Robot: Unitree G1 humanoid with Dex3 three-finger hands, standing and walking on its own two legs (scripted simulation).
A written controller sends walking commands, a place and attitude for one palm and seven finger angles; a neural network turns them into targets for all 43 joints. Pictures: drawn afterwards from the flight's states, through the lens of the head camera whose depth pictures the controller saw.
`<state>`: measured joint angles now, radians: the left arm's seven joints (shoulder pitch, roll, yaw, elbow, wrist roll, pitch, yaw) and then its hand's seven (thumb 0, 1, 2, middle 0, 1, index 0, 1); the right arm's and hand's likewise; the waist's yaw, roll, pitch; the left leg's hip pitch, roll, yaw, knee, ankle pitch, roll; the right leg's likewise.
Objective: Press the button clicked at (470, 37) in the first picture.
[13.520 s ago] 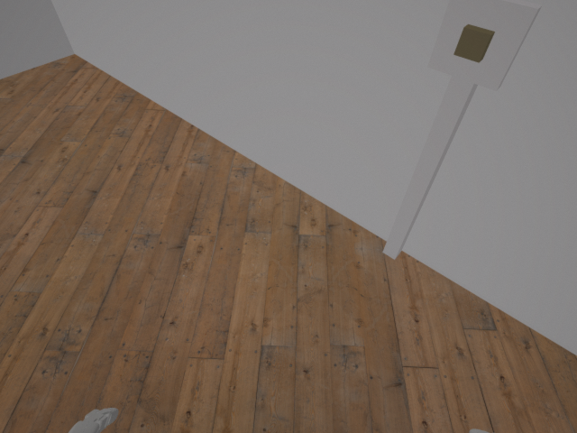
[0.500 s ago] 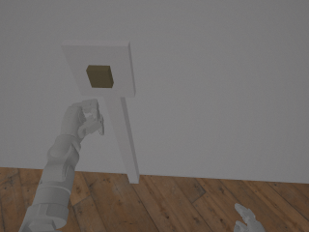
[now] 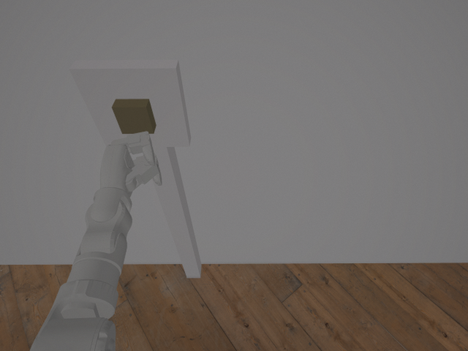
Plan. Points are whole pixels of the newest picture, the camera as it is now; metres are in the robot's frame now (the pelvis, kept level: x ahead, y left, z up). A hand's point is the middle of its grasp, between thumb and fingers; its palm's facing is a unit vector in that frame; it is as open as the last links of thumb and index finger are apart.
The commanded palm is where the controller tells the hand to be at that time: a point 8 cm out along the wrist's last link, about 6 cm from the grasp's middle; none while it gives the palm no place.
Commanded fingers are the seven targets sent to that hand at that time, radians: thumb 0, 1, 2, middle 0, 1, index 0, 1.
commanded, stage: aim a knuckle at the button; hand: left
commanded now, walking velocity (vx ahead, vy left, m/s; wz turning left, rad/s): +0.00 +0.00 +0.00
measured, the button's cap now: (135, 115) +0.50 +0.19 +0.15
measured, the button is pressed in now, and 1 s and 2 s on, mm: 0 0 10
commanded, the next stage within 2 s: press the button with the knuckle in 0.60 s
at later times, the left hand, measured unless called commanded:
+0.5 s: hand (154, 166) +0.40 +0.15 +0.11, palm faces +0.04 -1.00 -0.01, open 3.1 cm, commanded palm +0.38 +0.20 +0.11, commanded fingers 0.00 0.90 0.90 -1.30 -1.50 -1.30 -1.50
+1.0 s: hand (152, 154) +0.43 +0.15 +0.11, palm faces +0.04 -1.00 +0.00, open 3.1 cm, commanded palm +0.40 +0.20 +0.12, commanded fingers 0.00 0.90 0.90 -1.30 -1.50 -1.30 -1.50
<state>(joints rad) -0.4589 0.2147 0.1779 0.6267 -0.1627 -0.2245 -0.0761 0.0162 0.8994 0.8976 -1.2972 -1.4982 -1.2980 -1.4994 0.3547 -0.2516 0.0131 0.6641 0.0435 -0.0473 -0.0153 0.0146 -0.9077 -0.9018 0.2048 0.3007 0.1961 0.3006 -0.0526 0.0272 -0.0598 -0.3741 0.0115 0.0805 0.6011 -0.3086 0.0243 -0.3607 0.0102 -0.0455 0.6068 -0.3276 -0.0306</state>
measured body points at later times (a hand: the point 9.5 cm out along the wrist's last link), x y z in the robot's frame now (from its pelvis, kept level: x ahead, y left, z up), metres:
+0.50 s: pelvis -0.01 -0.01 +0.00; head +0.02 -0.02 +0.45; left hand +0.40 +0.20 +0.11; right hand +0.10 -0.26 -0.11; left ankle +0.00 +0.10 -0.73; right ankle -0.01 -0.10 -0.73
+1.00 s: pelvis +0.00 +0.00 +0.00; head +0.04 +0.00 +0.45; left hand +0.42 +0.21 +0.11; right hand +0.10 -0.25 -0.12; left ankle +0.00 +0.10 -0.73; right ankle -0.01 -0.10 -0.73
